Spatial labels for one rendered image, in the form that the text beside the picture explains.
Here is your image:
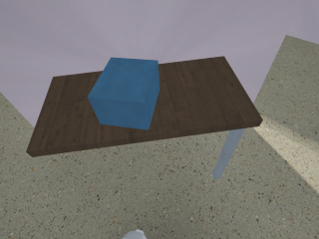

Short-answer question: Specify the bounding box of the table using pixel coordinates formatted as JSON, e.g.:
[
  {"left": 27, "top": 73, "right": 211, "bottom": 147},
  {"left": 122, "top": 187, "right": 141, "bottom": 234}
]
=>
[{"left": 26, "top": 56, "right": 263, "bottom": 179}]

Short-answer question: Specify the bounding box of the carton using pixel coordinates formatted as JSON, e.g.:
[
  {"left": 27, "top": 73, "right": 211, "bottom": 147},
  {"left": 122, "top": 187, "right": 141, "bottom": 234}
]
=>
[{"left": 88, "top": 57, "right": 160, "bottom": 130}]

